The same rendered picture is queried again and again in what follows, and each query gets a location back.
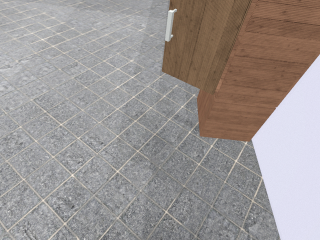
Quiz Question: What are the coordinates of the cupboard door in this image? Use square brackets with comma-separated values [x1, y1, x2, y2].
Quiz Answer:
[162, 0, 252, 95]

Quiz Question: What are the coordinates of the handle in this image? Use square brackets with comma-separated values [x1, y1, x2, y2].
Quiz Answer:
[165, 9, 177, 42]

